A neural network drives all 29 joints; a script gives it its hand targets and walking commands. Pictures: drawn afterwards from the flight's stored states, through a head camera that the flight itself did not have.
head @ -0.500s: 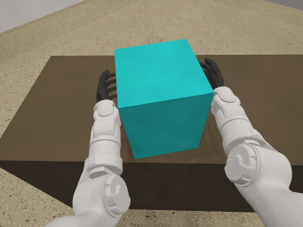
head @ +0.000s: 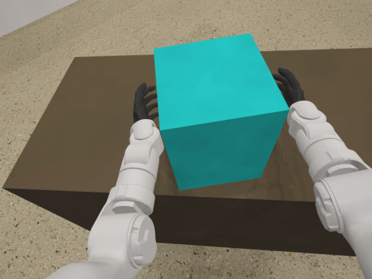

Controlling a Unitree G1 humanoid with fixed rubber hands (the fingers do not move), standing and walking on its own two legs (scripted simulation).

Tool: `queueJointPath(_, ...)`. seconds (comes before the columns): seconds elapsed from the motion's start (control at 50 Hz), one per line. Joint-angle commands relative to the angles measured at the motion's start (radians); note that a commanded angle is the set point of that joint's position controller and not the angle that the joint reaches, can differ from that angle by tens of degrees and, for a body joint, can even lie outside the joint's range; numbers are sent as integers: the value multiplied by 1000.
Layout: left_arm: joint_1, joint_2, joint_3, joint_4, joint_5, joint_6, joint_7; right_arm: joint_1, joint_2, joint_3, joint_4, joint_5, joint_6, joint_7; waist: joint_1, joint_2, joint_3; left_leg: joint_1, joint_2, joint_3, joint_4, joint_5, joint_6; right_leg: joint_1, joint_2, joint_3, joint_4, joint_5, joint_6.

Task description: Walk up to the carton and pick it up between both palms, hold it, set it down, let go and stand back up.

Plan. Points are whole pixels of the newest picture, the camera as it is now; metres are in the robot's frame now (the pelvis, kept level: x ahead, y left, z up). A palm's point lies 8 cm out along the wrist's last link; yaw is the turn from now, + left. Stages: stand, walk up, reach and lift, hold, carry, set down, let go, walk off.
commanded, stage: set down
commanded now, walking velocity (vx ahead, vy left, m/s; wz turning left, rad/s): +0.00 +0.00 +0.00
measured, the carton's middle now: (211, 118) +0.44 +0.02 +0.06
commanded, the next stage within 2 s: none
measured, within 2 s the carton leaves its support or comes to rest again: neither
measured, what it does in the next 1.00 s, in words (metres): shifts its weight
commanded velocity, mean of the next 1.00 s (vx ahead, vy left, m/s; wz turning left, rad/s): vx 0.00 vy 0.00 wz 0.00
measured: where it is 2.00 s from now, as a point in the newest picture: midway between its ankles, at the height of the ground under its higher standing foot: outside the picture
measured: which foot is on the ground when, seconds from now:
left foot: down 0.00-1.00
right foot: down 0.00-1.00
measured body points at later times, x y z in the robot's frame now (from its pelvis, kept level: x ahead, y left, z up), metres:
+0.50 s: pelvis -0.03 +0.00 +0.00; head +0.04 -0.03 +0.44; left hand +0.34 +0.19 +0.04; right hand +0.45 -0.19 +0.08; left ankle -0.01 +0.15 -0.74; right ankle -0.03 -0.10 -0.74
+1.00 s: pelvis -0.05 +0.00 +0.00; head -0.02 -0.02 +0.45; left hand +0.30 +0.17 +0.07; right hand +0.38 -0.21 +0.07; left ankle -0.01 +0.15 -0.74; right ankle -0.03 -0.10 -0.74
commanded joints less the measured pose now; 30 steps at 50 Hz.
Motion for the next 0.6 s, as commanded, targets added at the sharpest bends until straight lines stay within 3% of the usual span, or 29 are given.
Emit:
queueJointPath(0.0, -389, 147, -136, -81, -32, -66, -22, -536, -206, 39, -174, 79, -88, -8, 62, -79, -715, 298, -23, 38, 164, 582, -20, 305, 72, 16, 14, 872, 35)
queueJointPath(0.02, -354, 140, -140, -106, -33, -68, -27, -509, -210, 44, -188, 79, -97, -7, 54, -92, -725, 279, -25, 34, 159, 599, -18, 348, 71, 16, 28, 944, 41)
queueJointPath(0.1, -282, 146, -128, -110, -42, -72, -51, -449, -210, 77, -218, 79, -119, -8, 46, -180, -672, 68, -49, 39, 82, 470, 23, 534, 22, 41, 83, 1131, 88)
queueJointPath(0.16, -228, 131, -130, -169, -40, -73, -59, -397, -228, 68, -198, 80, -133, 5, 28, -166, -671, 101, -40, 22, 60, 492, 32, 516, 20, 26, 100, 1150, 96)
queueJointPath(0.22, -165, 100, -149, -289, -46, -70, -59, -332, -249, 55, -183, 84, -138, 32, 14, -103, -679, 316, -21, -2, 111, 619, 19, 314, 39, -4, 72, 1001, 85)
queueJointPath(0.28, -100, 88, -159, -446, -49, -73, -48, -260, -257, 33, -173, 101, -140, 66, 21, -58, -683, 535, 0, -14, 192, 777, -6, 98, 73, -21, -21, 776, 15)
queueJointPath(0.3, -92, 101, -155, -466, -47, -74, -48, -251, -247, 41, -195, 117, -139, 74, 27, -74, -684, 498, -9, -4, 190, 733, -9, 138, 75, -12, -37, 770, -2)
queueJointPath(0.32, -96, 118, -152, -487, -44, -75, -49, -256, -253, 45, -244, 129, -142, 76, 20, -103, -687, 396, -25, 15, 170, 644, -11, 273, 72, 3, -22, 843, 7)
queueJointPath(0.36, -195, 152, -153, -477, -49, -75, -58, -323, -275, 20, -267, 102, -132, 75, -22, -128, -652, 237, -50, 30, 117, 464, 7, 383, 53, 19, 30, 817, 59)
queueJointPath(0.44, -145, 162, -181, -559, -78, -100, -46, -290, -294, 0, -353, 108, -143, 81, -31, -132, -697, 282, -49, 21, 121, 458, 11, 383, 61, 16, 20, 765, 63)
queueJointPath(0.58, -126, 153, -210, -469, -81, -39, -24, -275, -303, -3, -282, 114, -80, 116, 2, -166, -515, 326, -29, 12, 72, 232, 37, 262, 66, 0, -47, 324, 34)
